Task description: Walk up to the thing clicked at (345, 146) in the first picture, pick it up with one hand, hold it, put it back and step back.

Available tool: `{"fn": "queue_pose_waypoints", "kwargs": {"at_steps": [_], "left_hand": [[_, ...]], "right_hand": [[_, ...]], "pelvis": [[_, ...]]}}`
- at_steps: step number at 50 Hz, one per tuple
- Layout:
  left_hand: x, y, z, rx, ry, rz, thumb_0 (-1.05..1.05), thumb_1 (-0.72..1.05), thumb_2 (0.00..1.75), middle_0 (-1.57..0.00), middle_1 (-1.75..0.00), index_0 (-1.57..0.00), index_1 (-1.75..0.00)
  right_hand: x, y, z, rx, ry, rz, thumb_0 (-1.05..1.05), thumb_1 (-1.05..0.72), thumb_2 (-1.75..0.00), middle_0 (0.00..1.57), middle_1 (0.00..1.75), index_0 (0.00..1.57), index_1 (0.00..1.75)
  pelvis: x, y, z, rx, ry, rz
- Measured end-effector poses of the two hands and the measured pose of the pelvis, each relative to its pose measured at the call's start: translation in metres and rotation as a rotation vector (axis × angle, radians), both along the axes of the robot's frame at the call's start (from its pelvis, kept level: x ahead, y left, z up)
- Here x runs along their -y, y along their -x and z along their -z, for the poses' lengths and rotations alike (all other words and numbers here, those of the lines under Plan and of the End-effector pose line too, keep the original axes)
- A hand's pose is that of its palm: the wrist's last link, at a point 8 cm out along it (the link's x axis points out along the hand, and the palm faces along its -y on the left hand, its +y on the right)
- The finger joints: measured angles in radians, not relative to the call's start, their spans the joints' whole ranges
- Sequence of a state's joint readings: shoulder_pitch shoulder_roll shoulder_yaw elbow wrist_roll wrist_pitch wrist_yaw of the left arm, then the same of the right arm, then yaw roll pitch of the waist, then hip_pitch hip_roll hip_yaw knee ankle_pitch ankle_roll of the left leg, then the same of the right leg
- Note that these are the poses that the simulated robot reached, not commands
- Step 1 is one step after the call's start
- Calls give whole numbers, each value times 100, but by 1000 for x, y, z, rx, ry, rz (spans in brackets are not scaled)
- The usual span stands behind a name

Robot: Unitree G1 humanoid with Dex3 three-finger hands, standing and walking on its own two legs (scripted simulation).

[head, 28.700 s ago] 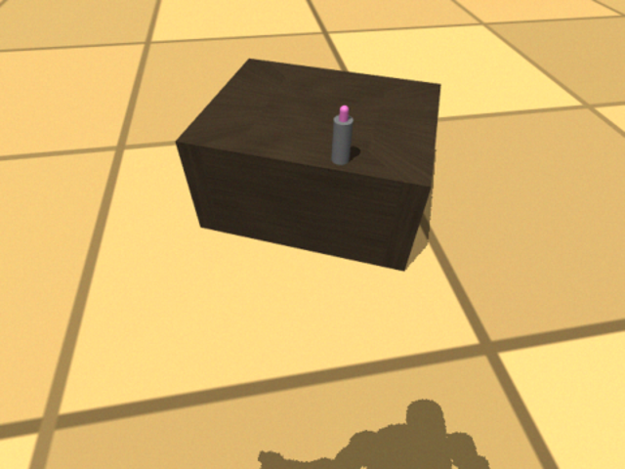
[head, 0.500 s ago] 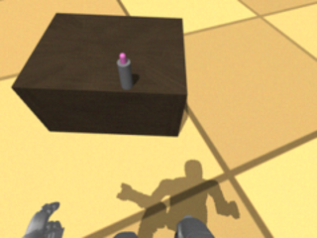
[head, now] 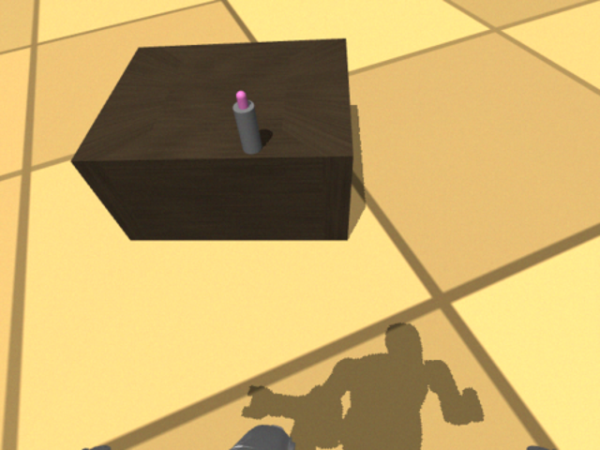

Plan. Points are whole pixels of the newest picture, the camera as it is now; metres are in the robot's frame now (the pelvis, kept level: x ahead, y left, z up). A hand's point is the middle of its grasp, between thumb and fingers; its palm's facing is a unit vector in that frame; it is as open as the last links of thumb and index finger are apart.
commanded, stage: step back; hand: left
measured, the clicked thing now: (246, 121) +0.99 +0.24 -0.21
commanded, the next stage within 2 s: stand in 1.00 s
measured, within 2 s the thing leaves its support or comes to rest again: neither
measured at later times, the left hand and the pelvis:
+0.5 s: hand out of the picture -0.01 +0.27 -0.15, palm faces +0.05 -0.93 -0.36, open 7.4 cm; pelvis -0.05 +0.01 +0.00, yaw +2 degrees
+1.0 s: hand out of the picture +0.09 +0.29 -0.13, palm faces +0.01 -0.93 -0.38, open 7.4 cm; pelvis -0.02 +0.03 +0.01, yaw +0 degrees
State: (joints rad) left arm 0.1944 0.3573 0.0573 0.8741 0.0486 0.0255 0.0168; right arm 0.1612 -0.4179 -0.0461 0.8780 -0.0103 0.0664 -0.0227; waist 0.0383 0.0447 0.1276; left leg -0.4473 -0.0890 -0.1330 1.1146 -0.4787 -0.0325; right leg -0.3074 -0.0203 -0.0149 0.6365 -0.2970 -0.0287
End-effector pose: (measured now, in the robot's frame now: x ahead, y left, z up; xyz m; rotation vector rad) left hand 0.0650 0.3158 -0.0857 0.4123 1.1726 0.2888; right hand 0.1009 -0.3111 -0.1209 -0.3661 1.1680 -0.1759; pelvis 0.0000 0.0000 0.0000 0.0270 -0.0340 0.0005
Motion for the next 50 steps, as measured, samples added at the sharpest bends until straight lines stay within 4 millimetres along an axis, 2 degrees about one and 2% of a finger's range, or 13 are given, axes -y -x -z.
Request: {"fn": "queue_pose_waypoints", "kwargs": {"at_steps": [6,12,16,23,29,34,39,45,50], "left_hand": [[-20,32,5,73,2,-42,1,90,90,-21,-30,-21,-30],[-28,68,16,4,53,-73,1,90,90,-21,-30,-21,-30],[-23,82,21,-31,79,-72,1,90,90,-21,-30,-21,-30],[0,89,24,-38,96,-63,1,90,90,-21,-30,-21,-30],[-4,76,25,-9,112,-65,1,90,90,-21,-30,-21,-30],[-13,52,26,-3,123,-52,1,90,90,-21,-30,-21,-30],[-18,25,22,16,116,-25,1,90,90,-21,-30,-21,-30],[-21,-3,16,47,96,4,1,90,90,-21,-30,-21,-30],[-19,-18,11,67,88,27,1,90,90,-21,-30,-21,-30]], "right_hand": [[-10,47,5,-86,11,-40,1,-90,-90,20,30,20,30],[-25,80,-9,-70,3,-17,1,-90,-90,20,30,20,30],[-26,84,-14,-45,-3,-13,1,-90,-90,20,30,20,30],[-19,66,-9,-9,-15,-3,1,-90,-90,20,30,20,30],[-24,55,-10,-13,1,-26,1,-90,-90,20,30,20,30],[-36,53,-14,-21,-2,-4,1,-90,-90,20,30,20,30],[-46,40,-17,-13,-19,11,1,-90,-90,20,30,20,30],[-50,22,-17,25,-30,27,1,-90,-90,20,30,20,30],[-49,15,-18,44,-35,37,1,-90,-90,20,30,20,30]], "pelvis": [[-8,29,7,10,15,-68],[-16,45,-1,23,11,-60],[-12,48,-3,20,12,-42],[-6,48,-1,21,44,-30],[-17,44,-1,7,38,-51],[-25,33,-5,5,25,-31],[-26,23,-9,2,33,-21],[-28,18,-10,3,29,-11],[-28,17,-10,6,27,-3]]}}
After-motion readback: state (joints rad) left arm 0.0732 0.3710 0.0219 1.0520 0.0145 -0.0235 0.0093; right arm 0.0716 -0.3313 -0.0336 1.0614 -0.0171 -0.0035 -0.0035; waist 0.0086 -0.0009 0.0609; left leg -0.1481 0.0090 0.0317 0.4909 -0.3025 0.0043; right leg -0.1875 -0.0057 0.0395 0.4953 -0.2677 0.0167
